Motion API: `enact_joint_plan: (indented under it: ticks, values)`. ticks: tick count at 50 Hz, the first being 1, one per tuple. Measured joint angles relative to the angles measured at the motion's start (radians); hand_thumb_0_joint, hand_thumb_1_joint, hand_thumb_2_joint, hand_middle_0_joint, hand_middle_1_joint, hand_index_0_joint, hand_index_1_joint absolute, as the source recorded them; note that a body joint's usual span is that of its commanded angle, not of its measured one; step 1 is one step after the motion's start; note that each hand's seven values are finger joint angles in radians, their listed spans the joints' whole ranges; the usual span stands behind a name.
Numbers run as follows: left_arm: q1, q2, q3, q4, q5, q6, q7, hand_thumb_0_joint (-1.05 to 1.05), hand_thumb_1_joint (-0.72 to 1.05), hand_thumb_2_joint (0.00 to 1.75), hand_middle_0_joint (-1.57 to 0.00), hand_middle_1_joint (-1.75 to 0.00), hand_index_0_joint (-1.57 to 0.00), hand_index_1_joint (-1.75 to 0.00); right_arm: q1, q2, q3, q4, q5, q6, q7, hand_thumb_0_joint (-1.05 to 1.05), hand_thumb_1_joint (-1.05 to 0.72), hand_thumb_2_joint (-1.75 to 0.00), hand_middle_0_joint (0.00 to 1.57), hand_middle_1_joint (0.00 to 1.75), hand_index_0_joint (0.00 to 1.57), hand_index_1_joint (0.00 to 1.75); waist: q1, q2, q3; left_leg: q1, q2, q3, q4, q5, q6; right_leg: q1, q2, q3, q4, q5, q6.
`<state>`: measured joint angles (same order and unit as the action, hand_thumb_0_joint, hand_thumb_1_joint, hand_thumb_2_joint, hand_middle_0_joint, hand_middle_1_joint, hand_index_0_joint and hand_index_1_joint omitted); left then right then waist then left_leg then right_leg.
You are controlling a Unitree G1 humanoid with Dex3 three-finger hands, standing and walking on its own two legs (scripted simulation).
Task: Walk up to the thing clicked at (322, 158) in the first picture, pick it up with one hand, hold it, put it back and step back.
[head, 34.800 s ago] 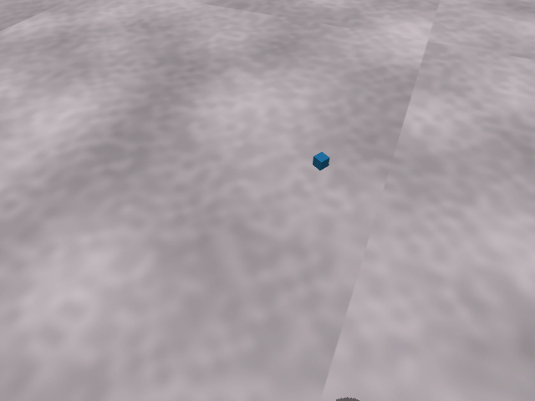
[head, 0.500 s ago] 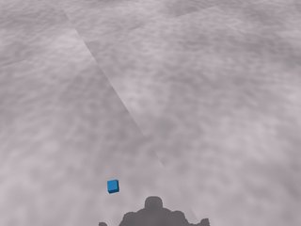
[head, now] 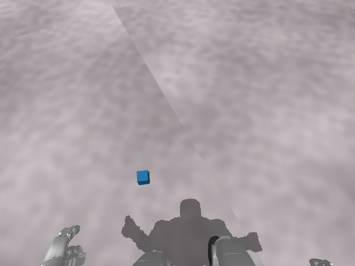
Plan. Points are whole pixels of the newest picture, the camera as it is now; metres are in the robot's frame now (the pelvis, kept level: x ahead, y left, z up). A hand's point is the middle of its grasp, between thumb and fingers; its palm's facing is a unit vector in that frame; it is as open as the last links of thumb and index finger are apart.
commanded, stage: step back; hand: left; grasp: from above
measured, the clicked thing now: (143, 177) +0.55 +0.23 -0.72
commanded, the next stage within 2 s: none
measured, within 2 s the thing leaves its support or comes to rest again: neither
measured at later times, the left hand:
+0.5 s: hand out of the picture -0.03 +0.28 -0.14, palm faces -0.12 -0.91 -0.40, open 7.3 cm
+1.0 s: hand out of the picture -0.13 +0.32 -0.14, palm faces -0.08 -0.94 -0.33, open 7.3 cm
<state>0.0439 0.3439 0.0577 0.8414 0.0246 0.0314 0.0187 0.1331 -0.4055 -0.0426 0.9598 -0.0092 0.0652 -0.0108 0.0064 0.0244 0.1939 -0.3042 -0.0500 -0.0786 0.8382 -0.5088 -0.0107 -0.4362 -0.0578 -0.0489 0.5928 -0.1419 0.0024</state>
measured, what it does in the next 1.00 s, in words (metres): walks backwards: left foot, then right foot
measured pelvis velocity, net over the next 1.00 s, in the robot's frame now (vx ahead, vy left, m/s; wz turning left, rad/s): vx -0.28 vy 0.07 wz -0.09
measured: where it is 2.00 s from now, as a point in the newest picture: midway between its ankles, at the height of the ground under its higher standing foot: outside the picture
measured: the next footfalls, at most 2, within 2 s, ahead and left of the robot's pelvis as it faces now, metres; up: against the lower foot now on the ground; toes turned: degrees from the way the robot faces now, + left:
left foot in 0.04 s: +0.00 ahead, +0.12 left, +0.00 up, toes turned -3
right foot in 0.46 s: -0.11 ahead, -0.10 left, +0.00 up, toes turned -4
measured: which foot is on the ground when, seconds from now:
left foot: up 0.00-0.02, down 0.04-0.48, up 0.50-0.78, down 0.80-1.00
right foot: down 0.00-0.06, up 0.08-0.44, down 0.46-0.82, up 0.84-1.00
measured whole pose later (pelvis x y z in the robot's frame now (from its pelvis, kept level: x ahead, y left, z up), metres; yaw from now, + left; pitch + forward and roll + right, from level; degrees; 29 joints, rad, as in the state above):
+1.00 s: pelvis -0.28 +0.07 +0.02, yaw -5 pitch -2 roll -2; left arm 0.12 0.40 0.08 0.80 0.01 0.09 0.01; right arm 0.19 -0.34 -0.04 0.88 -0.04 0.02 -0.01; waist 0.00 -0.05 0.17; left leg -0.27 0.00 -0.03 0.54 -0.24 0.04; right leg -0.48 0.12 0.17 1.22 -0.47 0.00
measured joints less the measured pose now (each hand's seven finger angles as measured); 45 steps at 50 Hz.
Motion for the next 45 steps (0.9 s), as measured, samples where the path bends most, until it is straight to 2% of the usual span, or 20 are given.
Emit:
enact_joint_plan:
  ticks: [2, 3, 4, 6, 7, 9, 12, 15, 18, 22, 24, 25, 28, 32, 35, 38, 39, 41, 43, 45]
  values:
    - [-0.010, 0.017, 0.000, -0.014, -0.007, 0.008, -0.003, 0.01, 0.90, 0.90, -0.21, -0.30, -0.21, -0.30, 0.004, 0.013, -0.002, 0.000, -0.009, -0.009, 0.004, 0.01, -0.91, -0.90, 0.20, 0.30, 0.21, 0.30, -0.009, -0.029, 0.011, 0.049, 0.012, 0.024, -0.140, 0.088, 0.018, -0.025, -0.018, 0.000, 0.036, 0.000, 0.015]
    - [-0.015, 0.032, 0.003, -0.013, -0.010, 0.015, -0.003, 0.01, 0.90, 0.90, -0.21, -0.30, -0.21, -0.30, -0.001, 0.031, -0.005, 0.001, -0.016, -0.011, 0.007, 0.01, -0.91, -0.90, 0.20, 0.30, 0.21, 0.30, -0.004, -0.068, 0.027, 0.060, -0.009, 0.046, -0.152, 0.107, 0.029, -0.031, -0.036, 0.024, 0.052, 0.002, 0.014]
    - [-0.012, 0.039, 0.007, -0.007, -0.013, 0.022, -0.002, 0.01, 0.90, 0.90, -0.21, -0.30, -0.21, -0.30, 0.001, 0.043, -0.004, -0.002, -0.024, -0.013, 0.013, 0.01, -0.91, -0.90, 0.20, 0.30, 0.21, 0.30, 0.003, -0.090, 0.032, 0.065, -0.015, 0.063, -0.153, 0.113, 0.037, -0.040, -0.028, 0.053, 0.078, -0.066, 0.005]
    - [0.007, 0.036, 0.011, 0.017, -0.011, 0.036, 0.003, 0.01, 0.91, 0.90, -0.21, -0.30, -0.21, -0.30, 0.016, 0.049, 0.000, -0.011, -0.032, -0.013, 0.026, 0.01, -0.91, -0.90, 0.20, 0.30, 0.21, 0.30, -0.015, -0.071, 0.014, 0.055, 0.013, 0.053, -0.153, 0.123, 0.050, -0.069, 0.055, 0.115, 0.232, -0.280, 0.000]
    - [0.016, 0.033, 0.011, 0.030, -0.010, 0.041, 0.003, 0.01, 0.91, 0.90, -0.21, -0.30, -0.21, -0.30, 0.025, 0.050, 0.000, -0.014, -0.035, -0.014, 0.026, 0.01, -0.91, -0.90, 0.20, 0.30, 0.21, 0.30, -0.030, -0.054, 0.003, 0.052, 0.027, 0.037, -0.167, 0.136, 0.053, -0.080, 0.096, 0.134, 0.330, -0.329, -0.003]
    - [0.036, 0.037, 0.014, 0.037, -0.018, 0.043, 0.001, 0.01, 0.91, 0.90, -0.21, -0.30, -0.21, -0.30, 0.039, 0.055, 0.003, -0.017, -0.041, -0.012, 0.020, 0.01, -0.90, -0.90, 0.20, 0.30, 0.21, 0.30, -0.032, -0.047, -0.023, 0.052, 0.042, 0.031, -0.222, 0.179, 0.053, -0.095, 0.154, 0.173, 0.498, -0.341, -0.012]
    - [0.072, 0.049, 0.022, 0.024, -0.024, 0.033, 0.001, 0.01, 0.91, 0.90, -0.21, -0.30, -0.21, -0.30, 0.036, 0.056, 0.004, -0.029, -0.036, -0.014, 0.011, 0.01, -0.90, -0.90, 0.21, 0.30, 0.21, 0.30, -0.010, -0.056, -0.044, 0.038, 0.049, 0.052, -0.282, 0.231, 0.053, -0.076, 0.183, 0.201, 0.620, -0.319, -0.010]
    - [0.099, 0.058, 0.026, 0.021, -0.020, 0.026, 0.004, 0.01, 0.91, 0.90, -0.21, -0.30, -0.21, -0.30, 0.007, 0.051, -0.003, -0.058, -0.022, -0.023, 0.001, 0.01, -0.90, -0.90, 0.21, 0.30, 0.21, 0.30, 0.005, -0.059, -0.029, 0.017, 0.051, 0.076, -0.286, 0.253, 0.058, 0.000, 0.164, 0.193, 0.558, -0.323, 0.016]
    - [0.118, 0.063, 0.023, 0.027, -0.018, 0.025, 0.002, 0.01, 0.91, 0.90, -0.21, -0.30, -0.21, -0.30, -0.030, 0.047, -0.006, -0.095, -0.017, -0.030, -0.003, 0.01, -0.90, -0.90, 0.20, 0.30, 0.21, 0.30, 0.012, -0.059, -0.007, -0.009, 0.053, 0.110, -0.263, 0.262, 0.060, 0.084, 0.124, 0.168, 0.387, -0.341, 0.031]
    - [0.130, 0.048, 0.014, 0.039, -0.013, 0.012, -0.004, 0.01, 0.91, 0.90, -0.21, -0.30, -0.21, -0.30, -0.067, 0.033, -0.007, -0.127, -0.011, -0.024, 0.002, 0.01, -0.90, -0.90, 0.20, 0.30, 0.21, 0.30, 0.015, -0.040, 0.010, -0.058, 0.060, 0.149, -0.196, 0.259, 0.054, 0.197, 0.078, 0.108, 0.073, -0.260, 0.016]
    - [0.122, 0.014, 0.008, 0.055, -0.003, 0.002, -0.006, 0.01, 0.91, 0.90, -0.20, -0.30, -0.21, -0.30, -0.084, 0.014, -0.014, -0.118, -0.001, -0.014, 0.003, 0.01, -0.90, -0.90, 0.20, 0.30, 0.21, 0.30, 0.003, 0.031, 0.029, -0.073, 0.097, 0.125, -0.156, 0.257, 0.045, 0.229, 0.113, 0.077, 0.009, -0.202, -0.002]
    - [0.128, 0.001, 0.003, 0.053, 0.001, -0.001, -0.011, 0.01, 0.91, 0.90, -0.21, -0.30, -0.21, -0.30, -0.081, 0.011, -0.015, -0.112, 0.004, -0.008, 0.003, 0.01, -0.90, -0.90, 0.20, 0.30, 0.21, 0.30, -0.005, 0.055, 0.022, -0.082, 0.099, 0.103, -0.149, 0.250, 0.042, 0.227, 0.123, 0.066, 0.002, -0.190, -0.007]
    - [0.150, 0.001, -0.004, 0.030, 0.008, -0.001, -0.022, 0.01, 0.91, 0.90, -0.21, -0.30, -0.21, -0.30, -0.058, 0.031, -0.012, -0.090, 0.010, 0.007, 0.002, 0.01, -0.91, -0.90, 0.20, 0.30, 0.21, 0.30, 0.022, 0.018, -0.011, -0.128, 0.004, 0.036, 0.061, 0.029, 0.021, 0.189, 0.088, 0.102, 0.020, -0.172, -0.019]
    - [0.137, 0.001, 0.002, -0.001, 0.007, 0.006, -0.014, 0.01, 0.90, 0.90, -0.21, -0.30, -0.21, -0.30, -0.009, 0.029, -0.005, -0.082, 0.015, -0.001, 0.004, 0.01, -0.91, -0.90, 0.20, 0.30, 0.21, 0.30, 0.020, -0.008, -0.042, -0.136, -0.072, -0.044, 0.267, 0.012, 0.005, 0.152, 0.051, 0.113, -0.020, -0.116, -0.012]
    - [0.100, 0.004, 0.005, -0.036, 0.011, 0.010, -0.008, 0.01, 0.90, 0.90, -0.21, -0.30, -0.21, -0.30, 0.025, 0.014, -0.004, -0.079, 0.015, -0.010, -0.004, 0.01, -0.91, -0.90, 0.20, 0.30, 0.21, 0.30, 0.011, -0.004, -0.043, -0.078, -0.058, -0.050, 0.207, 0.007, -0.009, 0.111, 0.043, 0.096, -0.023, -0.085, -0.002]
    - [0.053, 0.014, 0.006, -0.074, 0.011, 0.013, -0.004, 0.01, 0.90, 0.90, -0.21, -0.30, -0.21, -0.30, 0.048, 0.008, -0.007, -0.074, 0.006, -0.016, -0.010, 0.01, -0.91, -0.90, 0.20, 0.30, 0.21, 0.30, -0.008, -0.005, -0.026, 0.011, -0.008, -0.008, -0.013, 0.020, -0.010, 0.068, 0.031, 0.063, 0.006, -0.072, 0.013]
    - [0.039, 0.020, 0.006, -0.087, 0.007, 0.015, -0.004, 0.01, 0.90, 0.90, -0.21, -0.30, -0.21, -0.30, 0.054, 0.008, -0.009, -0.072, 0.002, -0.021, -0.010, 0.01, -0.91, -0.90, 0.20, 0.30, 0.21, 0.30, -0.015, -0.009, -0.019, 0.048, 0.007, 0.007, -0.117, 0.067, -0.007, 0.050, 0.026, 0.053, 0.030, -0.074, 0.018]
    - [0.010, 0.048, 0.011, -0.096, -0.001, 0.024, -0.006, 0.01, 0.90, 0.90, -0.21, -0.30, -0.21, -0.30, 0.043, 0.037, -0.014, -0.055, -0.010, -0.028, -0.012, 0.01, -0.91, -0.90, 0.20, 0.30, 0.21, 0.30, -0.005, -0.080, 0.022, 0.090, -0.025, 0.048, -0.204, 0.139, 0.025, 0.025, -0.011, 0.084, 0.085, -0.078, 0.020]
    - [0.013, 0.054, 0.017, -0.082, -0.007, 0.039, -0.003, 0.01, 0.91, 0.90, -0.21, -0.30, -0.21, -0.30, 0.046, 0.057, -0.006, -0.058, -0.026, -0.029, 0.000, 0.01, -0.91, -0.90, 0.20, 0.30, 0.21, 0.30, 0.003, -0.107, 0.024, 0.084, -0.023, 0.069, -0.202, 0.153, 0.045, -0.005, 0.029, 0.137, 0.185, -0.232, 0.001]
    - [0.024, 0.047, 0.014, -0.055, -0.006, 0.055, -0.001, 0.01, 0.91, 0.90, -0.21, -0.30, -0.21, -0.30, 0.060, 0.061, -0.002, -0.067, -0.032, -0.034, 0.006, 0.01, -0.91, -0.90, 0.20, 0.30, 0.21, 0.30, -0.026, -0.077, 0.007, 0.065, 0.011, 0.036, -0.207, 0.175, 0.053, -0.031, 0.111, 0.163, 0.360, -0.355, -0.005]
